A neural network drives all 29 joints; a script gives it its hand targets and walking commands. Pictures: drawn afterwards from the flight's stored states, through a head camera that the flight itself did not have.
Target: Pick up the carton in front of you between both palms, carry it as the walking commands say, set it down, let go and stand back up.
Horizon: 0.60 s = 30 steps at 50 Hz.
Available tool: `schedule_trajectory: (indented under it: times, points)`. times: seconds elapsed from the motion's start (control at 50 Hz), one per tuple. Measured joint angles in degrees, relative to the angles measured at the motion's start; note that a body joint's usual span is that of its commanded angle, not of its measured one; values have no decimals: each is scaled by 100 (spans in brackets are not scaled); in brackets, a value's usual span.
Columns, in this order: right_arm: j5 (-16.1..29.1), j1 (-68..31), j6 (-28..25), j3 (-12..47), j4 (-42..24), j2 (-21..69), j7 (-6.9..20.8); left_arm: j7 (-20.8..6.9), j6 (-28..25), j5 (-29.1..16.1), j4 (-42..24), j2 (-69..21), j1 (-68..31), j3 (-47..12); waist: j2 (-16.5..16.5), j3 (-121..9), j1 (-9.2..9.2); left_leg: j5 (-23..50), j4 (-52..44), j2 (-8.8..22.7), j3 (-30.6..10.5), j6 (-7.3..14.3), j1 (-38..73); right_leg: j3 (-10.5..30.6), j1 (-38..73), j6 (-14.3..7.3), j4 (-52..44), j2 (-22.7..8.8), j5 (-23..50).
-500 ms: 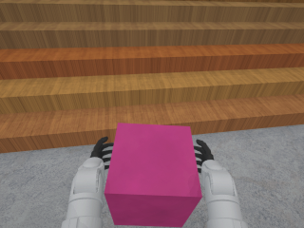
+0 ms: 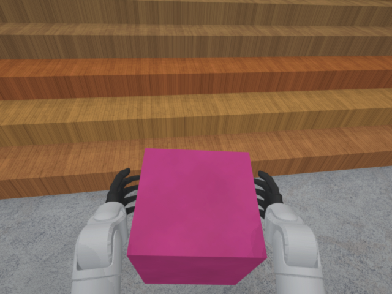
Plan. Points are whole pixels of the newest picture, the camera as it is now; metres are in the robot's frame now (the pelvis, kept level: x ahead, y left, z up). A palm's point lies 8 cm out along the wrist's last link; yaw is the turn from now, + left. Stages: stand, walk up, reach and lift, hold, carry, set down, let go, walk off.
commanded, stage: carry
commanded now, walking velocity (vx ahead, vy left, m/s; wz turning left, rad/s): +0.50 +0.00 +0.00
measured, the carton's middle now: (193, 221) +0.29 +0.01 +0.01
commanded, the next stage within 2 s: none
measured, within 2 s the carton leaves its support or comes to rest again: neither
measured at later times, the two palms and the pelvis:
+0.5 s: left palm (131, 139) +0.47 +0.17 +0.08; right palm (246, 138) +0.50 -0.13 +0.08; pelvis +0.25 +0.00 -0.01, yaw +3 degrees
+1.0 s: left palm (144, 59) +0.86 +0.20 +0.13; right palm (227, 62) +0.87 -0.11 +0.13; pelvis +0.56 +0.03 -0.02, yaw +4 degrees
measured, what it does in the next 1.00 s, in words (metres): walks ahead: right foot, then left foot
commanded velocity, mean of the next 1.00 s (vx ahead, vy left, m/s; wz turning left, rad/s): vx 0.50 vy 0.00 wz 0.00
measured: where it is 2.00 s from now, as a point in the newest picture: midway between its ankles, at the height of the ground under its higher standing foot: (178, 148)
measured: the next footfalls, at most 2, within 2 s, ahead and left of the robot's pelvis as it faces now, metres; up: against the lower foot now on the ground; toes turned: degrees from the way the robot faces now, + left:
right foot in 0.18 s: +0.17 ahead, -0.12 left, +0.00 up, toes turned -9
left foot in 0.56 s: +0.45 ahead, +0.13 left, +0.00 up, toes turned +16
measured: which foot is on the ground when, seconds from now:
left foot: down 0.00-0.20, up 0.22-0.54, down 0.56-1.00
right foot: up 0.00-0.16, down 0.18-0.56, up 0.58-1.00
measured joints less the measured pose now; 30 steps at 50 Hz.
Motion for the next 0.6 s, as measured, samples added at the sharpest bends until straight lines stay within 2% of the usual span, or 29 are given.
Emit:
schedule_trajectory:
  times: [0.08,0.16,0.2,0.24,0.28,0.32,0.42,0.5,0.54,0.56,0.58,0.6]
  points:
    - [245,276,539,65,-921,-24,-146,148,473,-214,-740,14,173,-194,150,-48,-75,42,-503,133,-93,-75,323,-335,-314,91,-330,79,508]
    - [394,568,991,176,-1670,-34,-264,280,857,-383,-1413,25,460,-347,178,-99,-163,-375,-318,168,-136,-168,534,-732,-72,102,-1532,141,1218]
    - [475,710,1170,153,-1967,-38,-313,367,1016,-454,-1621,22,548,-449,171,-133,-159,-902,455,199,-119,-226,381,-849,136,-109,-1798,163,1694]
    - [550,839,1350,81,-2045,-34,-397,445,1128,-476,-1524,23,596,-563,184,-182,-120,-1134,1886,256,43,-204,-248,-943,117,-287,-1454,139,1540]
    - [610,918,1500,92,-1998,-27,-496,525,1282,-550,-1481,20,677,-557,75,-170,-78,-1123,3081,232,164,-148,-977,-969,301,-315,-1494,72,1245]
    - [671,942,1560,127,-1932,-28,-532,594,1394,-587,-1559,15,779,-518,-16,-115,-12,-743,3421,306,295,-173,-1529,-956,615,-234,-1796,44,1205]
    - [761,1012,1440,159,-1941,-20,-536,652,1378,-674,-1716,14,878,-497,-137,-34,166,151,1931,451,501,-290,-2103,-877,1410,-101,-2482,-32,1119]
    - [765,1118,1341,162,-2118,-11,-532,653,1321,-708,-1811,15,865,-540,-121,48,199,788,782,382,739,-180,-2040,-859,1995,114,-2559,-135,723]
    - [749,1140,1354,183,-2220,-9,-530,652,1331,-727,-1886,16,869,-543,-141,95,177,881,415,285,1007,-94,-1802,-825,2215,260,-2252,-253,316]
    - [741,1114,1361,210,-2240,-10,-530,651,1340,-736,-1940,17,869,-518,-188,130,158,1027,386,244,1123,35,-1653,-774,2239,310,-1882,-351,35]
    - [730,1060,1344,247,-2195,-14,-530,651,1343,-745,-1962,21,852,-466,-295,165,99,1082,614,192,1218,193,-1631,-700,2059,292,-1213,-520,-192]
    - [727,986,1341,274,-2142,-19,-532,651,1351,-747,-1986,22,838,-417,-337,208,16,893,839,168,1254,286,-1622,-517,1706,244,-301,-566,-108]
